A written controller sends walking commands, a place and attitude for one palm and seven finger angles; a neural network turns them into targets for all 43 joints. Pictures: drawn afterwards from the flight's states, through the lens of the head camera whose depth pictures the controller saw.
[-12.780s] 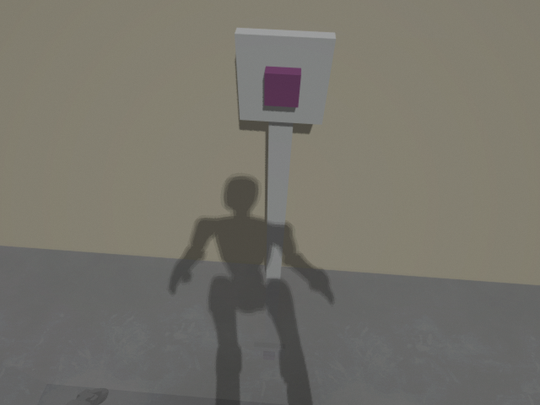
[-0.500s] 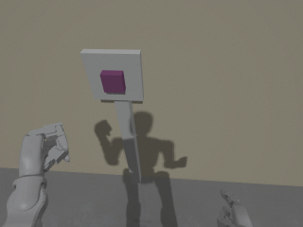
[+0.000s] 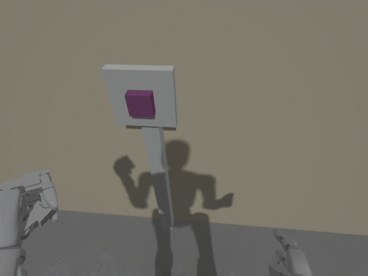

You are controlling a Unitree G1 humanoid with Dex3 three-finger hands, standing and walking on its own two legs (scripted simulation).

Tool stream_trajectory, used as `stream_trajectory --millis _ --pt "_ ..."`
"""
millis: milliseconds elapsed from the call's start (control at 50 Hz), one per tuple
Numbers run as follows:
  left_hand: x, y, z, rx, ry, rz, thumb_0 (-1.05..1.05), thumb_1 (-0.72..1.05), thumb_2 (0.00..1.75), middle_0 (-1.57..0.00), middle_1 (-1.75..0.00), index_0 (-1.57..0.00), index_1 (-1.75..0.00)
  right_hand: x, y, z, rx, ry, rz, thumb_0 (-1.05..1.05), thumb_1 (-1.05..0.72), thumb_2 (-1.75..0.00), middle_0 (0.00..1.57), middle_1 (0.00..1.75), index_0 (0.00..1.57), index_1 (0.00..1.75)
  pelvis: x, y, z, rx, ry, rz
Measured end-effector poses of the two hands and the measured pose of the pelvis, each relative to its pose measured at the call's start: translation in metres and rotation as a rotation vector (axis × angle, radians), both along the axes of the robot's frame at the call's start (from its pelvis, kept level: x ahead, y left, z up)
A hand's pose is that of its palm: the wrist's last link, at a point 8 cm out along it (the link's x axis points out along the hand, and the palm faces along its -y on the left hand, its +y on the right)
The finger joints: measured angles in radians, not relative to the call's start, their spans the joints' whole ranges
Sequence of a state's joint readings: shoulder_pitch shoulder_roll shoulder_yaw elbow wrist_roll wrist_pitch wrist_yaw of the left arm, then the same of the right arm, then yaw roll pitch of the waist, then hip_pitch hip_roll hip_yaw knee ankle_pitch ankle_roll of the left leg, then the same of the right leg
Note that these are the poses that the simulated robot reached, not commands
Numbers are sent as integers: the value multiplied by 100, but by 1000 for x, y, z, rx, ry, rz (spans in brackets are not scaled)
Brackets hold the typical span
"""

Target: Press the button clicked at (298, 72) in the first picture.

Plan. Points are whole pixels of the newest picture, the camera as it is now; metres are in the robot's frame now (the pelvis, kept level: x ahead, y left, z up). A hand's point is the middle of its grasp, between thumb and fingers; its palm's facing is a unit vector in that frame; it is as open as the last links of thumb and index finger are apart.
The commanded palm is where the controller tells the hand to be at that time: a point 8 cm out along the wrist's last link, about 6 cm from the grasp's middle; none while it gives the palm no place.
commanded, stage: draw the hand back to the body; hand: left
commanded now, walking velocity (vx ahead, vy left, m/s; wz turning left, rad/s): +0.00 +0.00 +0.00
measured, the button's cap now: (141, 103) +0.52 +0.20 +0.12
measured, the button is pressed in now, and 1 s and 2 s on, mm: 0 0 0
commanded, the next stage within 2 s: step back with the hand held close in 0.10 s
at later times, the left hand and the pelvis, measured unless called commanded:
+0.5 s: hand (55, 209) +0.17 +0.25 +0.14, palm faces +0.30 -0.84 -0.46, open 3.1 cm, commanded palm +0.11 +0.29 +0.17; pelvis -0.02 +0.01 +0.00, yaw +0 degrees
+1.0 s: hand out of the picture +0.08 +0.28 +0.15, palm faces +0.39 -0.83 -0.39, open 3.1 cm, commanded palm +0.02 +0.32 +0.17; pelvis -0.10 +0.04 -0.02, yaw +1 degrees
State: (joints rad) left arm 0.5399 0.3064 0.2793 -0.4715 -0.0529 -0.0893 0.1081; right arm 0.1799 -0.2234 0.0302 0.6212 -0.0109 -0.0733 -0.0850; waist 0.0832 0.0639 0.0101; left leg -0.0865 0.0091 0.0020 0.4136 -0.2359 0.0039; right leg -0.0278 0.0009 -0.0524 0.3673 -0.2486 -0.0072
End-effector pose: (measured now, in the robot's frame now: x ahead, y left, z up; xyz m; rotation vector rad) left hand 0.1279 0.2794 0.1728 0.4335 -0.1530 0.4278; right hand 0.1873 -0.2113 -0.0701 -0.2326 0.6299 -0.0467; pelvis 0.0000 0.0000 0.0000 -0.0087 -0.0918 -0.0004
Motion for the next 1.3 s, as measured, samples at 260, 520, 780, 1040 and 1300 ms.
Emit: stream_trajectory --millis 260,520,780,1040,1300 --pt "5 -3 3 6 -19 -30 1 89 90 -131 -150 -131 -150 -15 -1 -3 0 16 -19 1 -90 -90 20 30 20 30 -4 -1 0 -5 1 -3" --pt "4 9 -8 71 92 -124 1 89 90 -131 -150 -130 -150 -45 -15 -7 -49 130 -121 1 -90 -90 20 30 20 30 -23 16 -3 -11 102 -2" --pt "-46 26 -1 126 -9 -95 1 89 90 -131 -150 -130 -150 -78 6 -4 -27 57 -101 1 -90 -90 20 30 20 30 -68 24 -12 -12 93 -3" --pt "-87 43 0 126 -150 -104 1 88 90 -131 -150 -131 -150 -144 12 -8 -114 101 -120 1 -90 -90 20 30 20 30 -108 39 -18 -69 77 27" --pt "-126 17 -1 127 -94 -197 1 89 90 -131 -150 -131 -150 -171 25 -18 -28 85 -36 1 -90 -90 20 30 20 30 -162 26 -19 -37 169 -35"
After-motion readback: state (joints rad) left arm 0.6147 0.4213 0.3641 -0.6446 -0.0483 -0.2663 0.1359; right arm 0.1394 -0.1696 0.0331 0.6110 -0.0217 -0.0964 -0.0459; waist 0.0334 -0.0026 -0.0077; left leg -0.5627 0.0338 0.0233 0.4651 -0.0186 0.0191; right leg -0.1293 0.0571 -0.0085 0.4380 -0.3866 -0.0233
